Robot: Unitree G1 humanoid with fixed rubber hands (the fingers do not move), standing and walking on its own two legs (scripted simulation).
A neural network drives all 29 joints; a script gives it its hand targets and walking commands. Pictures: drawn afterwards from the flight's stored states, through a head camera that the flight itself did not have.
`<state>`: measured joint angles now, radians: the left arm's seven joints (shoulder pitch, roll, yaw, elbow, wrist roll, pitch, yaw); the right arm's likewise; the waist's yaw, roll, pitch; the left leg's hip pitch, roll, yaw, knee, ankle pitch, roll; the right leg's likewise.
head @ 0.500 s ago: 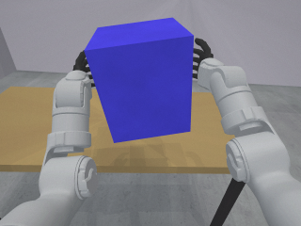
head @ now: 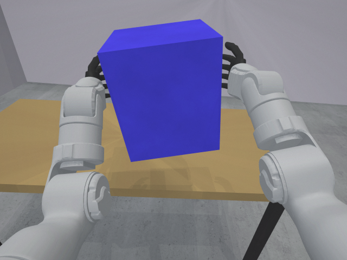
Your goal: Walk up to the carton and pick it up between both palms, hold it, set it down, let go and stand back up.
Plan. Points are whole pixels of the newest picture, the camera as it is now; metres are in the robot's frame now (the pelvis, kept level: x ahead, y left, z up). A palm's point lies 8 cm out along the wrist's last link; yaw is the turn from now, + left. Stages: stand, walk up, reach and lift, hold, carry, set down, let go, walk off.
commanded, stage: hold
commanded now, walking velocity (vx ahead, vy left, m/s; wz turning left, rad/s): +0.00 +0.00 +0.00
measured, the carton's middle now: (166, 89) +0.41 +0.00 +0.28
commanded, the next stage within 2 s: none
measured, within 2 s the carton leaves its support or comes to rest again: neither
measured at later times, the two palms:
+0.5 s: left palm (92, 85) +0.38 +0.16 +0.30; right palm (231, 73) +0.37 -0.13 +0.33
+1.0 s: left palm (96, 87) +0.38 +0.16 +0.29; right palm (234, 78) +0.37 -0.14 +0.32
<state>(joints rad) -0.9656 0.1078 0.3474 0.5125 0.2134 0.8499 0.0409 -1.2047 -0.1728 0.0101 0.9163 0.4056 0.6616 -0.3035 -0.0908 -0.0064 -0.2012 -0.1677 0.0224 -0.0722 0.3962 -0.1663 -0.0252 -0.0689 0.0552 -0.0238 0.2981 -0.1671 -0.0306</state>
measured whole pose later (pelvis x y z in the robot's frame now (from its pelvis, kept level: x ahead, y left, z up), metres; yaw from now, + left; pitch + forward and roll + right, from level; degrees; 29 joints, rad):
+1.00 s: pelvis +0.01 +0.01 +0.00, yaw -1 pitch -4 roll -1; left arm -0.91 0.06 0.38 0.42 0.23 0.87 0.05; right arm -1.15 -0.19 0.07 0.84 0.46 0.68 -0.32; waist -0.09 0.01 -0.19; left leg -0.13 0.01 -0.06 0.41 -0.20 -0.01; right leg -0.03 0.05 0.01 0.30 -0.19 -0.02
